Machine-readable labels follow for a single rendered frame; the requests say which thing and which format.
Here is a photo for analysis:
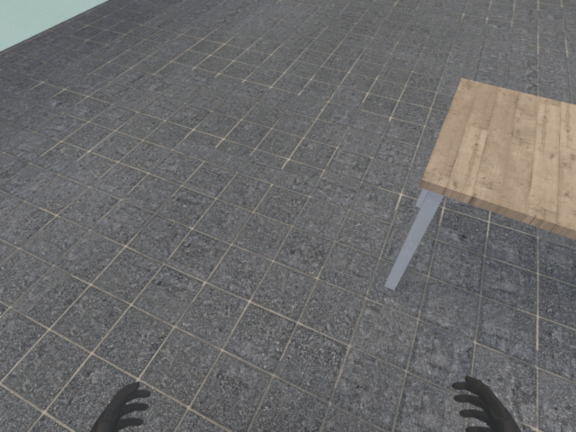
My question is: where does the left robot hand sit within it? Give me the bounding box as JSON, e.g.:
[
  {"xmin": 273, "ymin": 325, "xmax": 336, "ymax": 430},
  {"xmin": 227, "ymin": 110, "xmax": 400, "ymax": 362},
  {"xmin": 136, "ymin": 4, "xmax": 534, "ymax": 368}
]
[{"xmin": 90, "ymin": 382, "xmax": 151, "ymax": 432}]

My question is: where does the right robot hand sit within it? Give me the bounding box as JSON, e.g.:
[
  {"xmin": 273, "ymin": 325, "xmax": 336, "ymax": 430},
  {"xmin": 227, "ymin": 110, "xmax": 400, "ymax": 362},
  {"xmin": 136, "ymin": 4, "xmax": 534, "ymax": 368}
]
[{"xmin": 452, "ymin": 375, "xmax": 521, "ymax": 432}]

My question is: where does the table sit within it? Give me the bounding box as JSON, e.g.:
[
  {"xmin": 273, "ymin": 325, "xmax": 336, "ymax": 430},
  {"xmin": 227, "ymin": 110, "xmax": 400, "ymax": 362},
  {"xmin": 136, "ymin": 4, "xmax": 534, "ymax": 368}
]
[{"xmin": 385, "ymin": 78, "xmax": 576, "ymax": 290}]

